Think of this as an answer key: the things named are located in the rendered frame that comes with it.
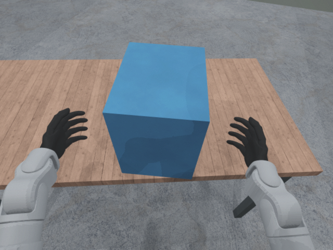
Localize left robot forearm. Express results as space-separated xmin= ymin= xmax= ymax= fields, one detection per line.
xmin=0 ymin=148 xmax=60 ymax=250

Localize robot right hand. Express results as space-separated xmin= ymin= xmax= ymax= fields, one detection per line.
xmin=226 ymin=117 xmax=268 ymax=167

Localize carton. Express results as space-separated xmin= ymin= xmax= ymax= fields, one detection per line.
xmin=103 ymin=42 xmax=210 ymax=179

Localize right robot forearm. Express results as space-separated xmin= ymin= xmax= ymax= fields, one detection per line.
xmin=245 ymin=160 xmax=315 ymax=250

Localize table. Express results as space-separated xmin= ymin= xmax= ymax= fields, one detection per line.
xmin=0 ymin=58 xmax=323 ymax=218

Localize robot left hand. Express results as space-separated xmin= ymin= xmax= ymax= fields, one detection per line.
xmin=40 ymin=108 xmax=88 ymax=159

